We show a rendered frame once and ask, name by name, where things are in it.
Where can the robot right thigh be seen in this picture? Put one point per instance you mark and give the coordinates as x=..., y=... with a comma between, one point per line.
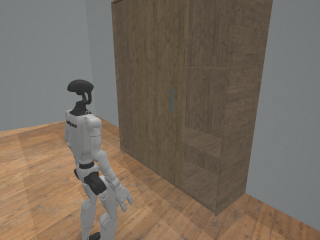
x=101, y=187

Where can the left robot forearm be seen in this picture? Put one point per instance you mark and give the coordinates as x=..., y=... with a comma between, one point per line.
x=69, y=145

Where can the robot right shin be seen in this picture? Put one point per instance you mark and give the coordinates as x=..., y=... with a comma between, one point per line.
x=109, y=229

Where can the wardrobe door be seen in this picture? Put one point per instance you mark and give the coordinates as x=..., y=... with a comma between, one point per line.
x=159, y=47
x=124, y=52

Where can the handle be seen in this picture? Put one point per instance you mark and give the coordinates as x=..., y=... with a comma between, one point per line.
x=172, y=101
x=119, y=89

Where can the left robot upper arm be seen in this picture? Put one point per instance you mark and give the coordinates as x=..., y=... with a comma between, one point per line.
x=66, y=133

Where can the right robot upper arm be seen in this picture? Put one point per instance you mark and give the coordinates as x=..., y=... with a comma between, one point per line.
x=93, y=125

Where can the robot right hand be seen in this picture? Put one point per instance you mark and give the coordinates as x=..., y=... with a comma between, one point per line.
x=121, y=195

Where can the right robot forearm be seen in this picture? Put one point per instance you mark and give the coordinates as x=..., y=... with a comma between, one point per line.
x=107, y=171

